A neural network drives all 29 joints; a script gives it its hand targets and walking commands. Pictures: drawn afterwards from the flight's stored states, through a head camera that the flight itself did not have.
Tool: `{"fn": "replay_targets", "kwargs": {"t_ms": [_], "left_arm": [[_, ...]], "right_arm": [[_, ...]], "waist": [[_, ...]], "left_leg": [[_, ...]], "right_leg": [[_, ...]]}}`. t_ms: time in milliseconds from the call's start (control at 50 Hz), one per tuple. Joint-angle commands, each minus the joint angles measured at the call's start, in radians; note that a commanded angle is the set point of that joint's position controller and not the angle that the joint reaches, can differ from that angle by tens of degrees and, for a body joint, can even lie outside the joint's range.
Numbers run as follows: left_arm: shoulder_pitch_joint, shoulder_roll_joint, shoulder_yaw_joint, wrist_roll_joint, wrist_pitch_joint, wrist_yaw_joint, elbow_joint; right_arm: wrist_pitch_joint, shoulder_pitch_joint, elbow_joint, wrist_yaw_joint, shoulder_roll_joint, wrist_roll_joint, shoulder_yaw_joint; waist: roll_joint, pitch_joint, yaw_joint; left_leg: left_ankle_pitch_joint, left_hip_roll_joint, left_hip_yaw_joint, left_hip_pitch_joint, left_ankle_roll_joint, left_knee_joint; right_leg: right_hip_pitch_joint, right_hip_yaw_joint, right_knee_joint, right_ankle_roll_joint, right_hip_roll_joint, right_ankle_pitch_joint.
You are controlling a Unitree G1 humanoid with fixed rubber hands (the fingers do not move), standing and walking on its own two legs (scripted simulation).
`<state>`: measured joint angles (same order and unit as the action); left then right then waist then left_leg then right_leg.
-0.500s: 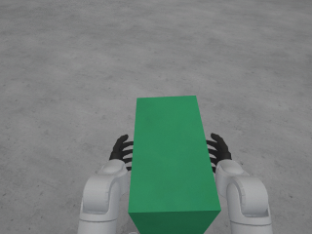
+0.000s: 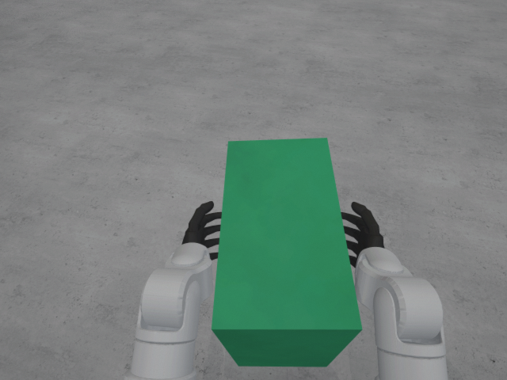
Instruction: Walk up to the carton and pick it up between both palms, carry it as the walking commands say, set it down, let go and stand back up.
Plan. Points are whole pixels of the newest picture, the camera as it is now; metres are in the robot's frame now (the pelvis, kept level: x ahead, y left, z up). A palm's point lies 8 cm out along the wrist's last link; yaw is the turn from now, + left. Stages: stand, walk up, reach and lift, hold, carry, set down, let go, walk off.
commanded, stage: carry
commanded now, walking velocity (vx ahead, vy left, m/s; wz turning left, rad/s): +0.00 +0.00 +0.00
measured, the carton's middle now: (279, 259) +0.30 -0.02 +0.02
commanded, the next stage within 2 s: none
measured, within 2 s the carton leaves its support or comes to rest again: neither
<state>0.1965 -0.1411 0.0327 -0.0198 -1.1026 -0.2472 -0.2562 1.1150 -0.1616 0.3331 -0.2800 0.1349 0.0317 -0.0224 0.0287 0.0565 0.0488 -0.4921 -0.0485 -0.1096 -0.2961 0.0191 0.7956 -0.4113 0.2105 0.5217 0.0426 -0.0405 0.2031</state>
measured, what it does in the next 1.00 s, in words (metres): walks ahead: left foot, then left foot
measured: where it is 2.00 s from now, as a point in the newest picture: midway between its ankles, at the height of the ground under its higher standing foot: (233, 184)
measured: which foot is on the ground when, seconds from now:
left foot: up 0.00-0.06, down 0.08-0.30, up 0.32-0.40, down 0.42-0.66, up 0.68-0.82, down 0.84-1.00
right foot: down 0.00-0.42, up 0.44-0.60, down 0.62-0.84, up 0.86-1.00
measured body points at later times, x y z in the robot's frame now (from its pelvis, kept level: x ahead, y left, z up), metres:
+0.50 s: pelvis +0.22 +0.05 -0.02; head +0.24 +0.07 +0.43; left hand +0.50 +0.17 +0.03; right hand +0.49 -0.08 +0.04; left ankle +0.13 +0.11 -0.73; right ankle +0.08 -0.08 -0.68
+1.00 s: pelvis +0.50 +0.09 -0.02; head +0.52 +0.08 +0.43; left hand +0.78 +0.21 +0.04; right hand +0.78 -0.04 +0.03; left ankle +0.40 +0.15 -0.73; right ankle +0.41 -0.02 -0.68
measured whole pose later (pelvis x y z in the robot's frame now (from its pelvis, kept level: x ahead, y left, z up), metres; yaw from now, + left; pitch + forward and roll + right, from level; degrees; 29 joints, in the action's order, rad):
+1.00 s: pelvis +0.50 +0.09 -0.02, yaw -3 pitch +5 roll -2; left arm 0.10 -0.13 0.02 0.00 -1.10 -0.27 -0.34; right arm 1.08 -0.10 0.31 -0.26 0.13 0.01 0.06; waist 0.04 0.06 -0.03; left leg -0.56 -0.03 -0.17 -0.27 -0.06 0.74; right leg -0.47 0.06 1.07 0.00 0.01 0.63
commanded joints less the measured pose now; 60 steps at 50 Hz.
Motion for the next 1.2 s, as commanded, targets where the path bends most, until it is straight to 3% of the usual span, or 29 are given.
{"fn": "replay_targets", "kwargs": {"t_ms": [0, 40, 100, 180, 220, 260, 300, 340, 360, 380, 400, 420, 440, 520, 580, 600, 620, 640, 720, 780, 800, 820, 840, 920, 1020, 1040, 1080, 1120, 1180], "left_arm": [[0.314, -0.990, 0.401, 0.218, 0.043, 0.115, -0.194], [0.356, -0.990, 0.415, 0.239, 0.054, 0.120, -0.260], [0.439, -0.958, 0.476, 0.279, 0.047, 0.132, -0.350], [0.422, -0.963, 0.504, 0.315, 0.037, 0.143, -0.313], [0.412, -0.993, 0.507, 0.308, 0.026, 0.153, -0.252], [0.345, -0.984, 0.485, 0.312, 0.029, 0.159, -0.220], [0.288, -0.994, 0.451, 0.265, 0.024, 0.145, -0.136], [0.317, -0.999, 0.447, 0.249, 0.032, 0.142, -0.195], [0.365, -1.020, 0.451, 0.237, 0.041, 0.131, -0.201], [0.348, -0.996, 0.453, 0.248, 0.049, 0.129, -0.216], [0.429, -1.004, 0.473, 0.266, 0.058, 0.125, -0.296], [0.428, -0.973, 0.480, 0.277, 0.056, 0.135, -0.319], [0.446, -0.982, 0.504, 0.287, 0.056, 0.133, -0.312], [0.389, -0.963, 0.478, 0.290, 0.076, 0.139, -0.336], [0.326, -0.965, 0.447, 0.269, 0.081, 0.139, -0.297], [0.285, -0.959, 0.438, 0.257, 0.082, 0.137, -0.279], [0.226, -0.968, 0.432, 0.241, 0.083, 0.136, -0.230], [0.244, -0.983, 0.424, 0.245, 0.099, 0.130, -0.257], [0.273, -1.000, 0.423, 0.223, 0.088, 0.133, -0.208], [0.302, -0.959, 0.457, 0.241, 0.088, 0.129, -0.266], [0.323, -0.923, 0.464, 0.244, 0.084, 0.126, -0.287], [0.324, -0.929, 0.480, 0.264, 0.073, 0.132, -0.307], [0.411, -0.919, 0.518, 0.299, 0.076, 0.143, -0.377], [0.400, -0.943, 0.494, 0.301, 0.061, 0.148, -0.286], [0.332, -0.968, 0.457, 0.295, 0.078, 0.154, -0.271], [0.269, -0.959, 0.432, 0.270, 0.075, 0.148, -0.228], [0.199, -0.951, 0.424, 0.234, 0.083, 0.133, -0.205], [0.216, -0.937, 0.380, 0.187, 0.076, 0.127, -0.130], [0.317, -0.976, 0.412, 0.196, 0.096, 0.115, -0.203]], "right_arm": [[-0.032, -0.460, 0.210, 0.181, 0.967, 0.262, 0.546], [-0.042, -0.475, 0.222, 0.187, 1.027, 0.272, 0.555], [-0.046, -0.384, 0.172, 0.177, 1.019, 0.225, 0.493], [-0.050, -0.283, 0.174, 0.153, 0.980, 0.182, 0.460], [-0.045, -0.332, 0.179, 0.150, 0.984, 0.178, 0.478], [-0.052, -0.360, 0.239, 0.144, 0.939, 0.182, 0.487], [-0.039, -0.449, 0.260, 0.151, 0.929, 0.209, 0.517], [-0.043, -0.444, 0.236, 0.171, 0.940, 0.230, 0.526], [-0.051, -0.479, 0.232, 0.183, 0.986, 0.259, 0.549], [-0.055, -0.424, 0.206, 0.188, 0.984, 0.256, 0.534], [-0.060, -0.433, 0.165, 0.196, 1.010, 0.257, 0.511], [-0.073, -0.427, 0.194, 0.189, 0.996, 0.245, 0.491], [-0.078, -0.397, 0.197, 0.180, 0.979, 0.229, 0.469], [-0.101, -0.410, 0.268, 0.169, 0.959, 0.229, 0.507], [-0.099, -0.397, 0.298, 0.162, 0.936, 0.223, 0.547], [-0.091, -0.411, 0.298, 0.171, 0.942, 0.238, 0.569], [-0.088, -0.430, 0.338, 0.173, 0.943, 0.257, 0.595], [-0.091, -0.476, 0.374, 0.175, 0.960, 0.287, 0.627], [-0.089, -0.466, 0.300, 0.183, 0.954, 0.277, 0.584], [-0.097, -0.384, 0.236, 0.184, 0.974, 0.258, 0.555], [-0.088, -0.326, 0.178, 0.184, 0.955, 0.227, 0.523], [-0.090, -0.306, 0.171, 0.176, 0.954, 0.216, 0.509], [-0.106, -0.319, 0.199, 0.167, 0.942, 0.208, 0.485], [-0.094, -0.349, 0.206, 0.149, 0.935, 0.181, 0.482], [-0.108, -0.410, 0.323, 0.143, 0.921, 0.201, 0.527], [-0.102, -0.441, 0.342, 0.146, 0.903, 0.221, 0.550], [-0.082, -0.433, 0.349, 0.163, 0.927, 0.267, 0.602], [-0.067, -0.461, 0.259, 0.178, 0.911, 0.273, 0.591], [-0.078, -0.471, 0.210, 0.196, 0.980, 0.297, 0.590]], "waist": [[-0.151, 0.418, -0.060], [-0.145, 0.517, -0.041], [0.100, 0.528, -0.038], [0.193, 0.450, -0.008], [0.131, 0.407, -0.022], [-0.141, 0.459, -0.064], [-0.422, 0.410, -0.073], [-0.169, 0.293, -0.078], [-0.103, 0.284, -0.042], [0.025, 0.396, 0.004], [0.302, 0.393, -0.022], [0.271, 0.428, -0.035], [0.283, 0.350, -0.020], [0.184, 0.324, -0.008], [0.014, 0.454, -0.056], [-0.075, 0.546, -0.069], [-0.349, 0.533, -0.082], [-0.457, 0.539, -0.073], [-0.121, 0.273, -0.075], [-0.107, 0.385, -0.041], [-0.024, 0.475, -0.012], [0.225, 0.543, -0.012], [0.386, 0.492, -0.029], [0.044, 0.254, -0.001], [0.050, 0.395, -0.045], [-0.033, 0.479, -0.064], [-0.377, 0.533, -0.077], [-0.246, 0.354, -0.061], [-0.150, 0.276, -0.064]], "left_leg": [[0.028, -0.008, 0.016, -0.175, 0.017, -0.262], [0.407, -0.037, 0.000, 0.090, 0.024, -0.445], [1.356, -0.178, 0.113, 0.358, -0.015, -0.237], [1.877, -0.182, 0.064, 0.646, -0.014, -0.138], [1.859, -0.146, 0.013, 0.539, -0.002, -0.068], [1.388, -0.065, -0.089, 0.051, 0.037, 0.193], [-0.109, 0.074, -0.076, -0.604, 0.037, 0.176], [-0.140, 0.051, 0.001, -0.548, -0.010, -0.094], [0.119, 0.033, 0.015, -0.236, -0.015, -0.425], [0.795, -0.008, -0.025, 0.285, -0.034, -0.447], [1.672, -0.234, 0.270, 0.618, -0.098, -0.297], [2.029, -0.268, 0.319, 0.624, -0.168, -0.203], [2.024, -0.239, 0.310, 0.585, -0.124, -0.237], [1.595, -0.216, 0.188, 0.634, -0.135, -0.187], [1.544, -0.139, -0.010, 0.292, -0.050, 0.062], [1.072, -0.082, -0.020, 0.068, 0.011, 0.203], [0.294, 0.048, -0.007, -0.247, 0.047, 0.440], [-0.109, 0.093, 0.084, -0.381, 0.031, 0.480], [-0.180, 0.062, 0.014, -0.581, -0.007, 0.121], [0.316, 0.118, -0.104, -0.097, -0.011, -0.248], [0.765, 0.032, 0.023, 0.233, -0.049, -0.287], [1.576, -0.206, 0.295, 0.526, -0.150, -0.194], [2.077, -0.285, 0.423, 0.627, -0.249, -0.152], [1.635, -0.253, 0.307, 0.609, -0.173, -0.210], [1.651, -0.142, 0.024, 0.382, -0.077, 0.011], [1.426, -0.099, -0.003, 0.143, -0.025, 0.187], [-0.074, 0.118, 0.043, -0.337, 0.043, 0.466], [-0.231, 0.042, 0.112, -0.481, -0.005, 0.261], [-0.080, 0.062, -0.016, -0.429, 0.015, -0.024]], "right_leg": [[0.620, -0.228, -0.038, 0.109, -0.269, -0.906], [0.498, -0.139, 0.024, 0.011, -0.211, -0.804], [0.196, -0.080, 0.126, -0.071, -0.108, -0.379], [-0.106, 0.065, 0.128, -0.087, 0.055, -0.060], [0.022, 0.085, -0.004, -0.075, 0.075, -0.118], [0.559, -0.040, -0.016, -0.016, -0.039, -0.914], [1.067, -0.297, 0.114, 0.146, -0.272, -1.739], [0.846, -0.271, 0.122, 0.083, -0.251, -1.414], [0.592, -0.117, 0.254, 0.009, -0.173, -1.080], [0.237, 0.013, 0.455, -0.065, -0.095, -0.778], [-0.220, 0.037, 0.637, -0.114, 0.044, 0.305], [-0.219, -0.091, 0.635, -0.083, 0.059, 0.424], [-0.263, -0.095, 0.619, -0.072, 0.084, 0.448], [-0.369, -0.070, 0.399, -0.054, 0.072, 0.324], [0.230, -0.002, -0.021, -0.008, 0.106, -0.239], [0.532, -0.196, 0.041, 0.072, -0.052, -0.851], [0.765, -0.437, 0.103, 0.218, -0.228, -1.596], [0.868, -0.516, 0.091, 0.278, -0.296, -1.695], [0.736, -0.375, 0.116, 0.151, -0.224, -1.310], [0.501, -0.130, 0.236, 0.054, -0.128, -1.117], [0.260, -0.113, 0.361, -0.008, -0.102, -0.819], [-0.035, -0.087, 0.549, -0.071, -0.029, -0.239], [-0.222, -0.117, 0.640, -0.071, 0.112, 0.407], [-0.465, -0.128, 0.570, -0.040, 0.054, 0.474], [0.041, -0.013, 0.032, -0.033, 0.132, -0.045], [0.382, -0.107, 0.055, 0.033, 0.049, -0.525], [0.809, -0.543, 0.102, 0.278, -0.285, -1.712], [0.733, -0.544, 0.078, 0.226, -0.272, -1.460], [0.631, -0.334, 0.151, 0.132, -0.206, -1.270]]}}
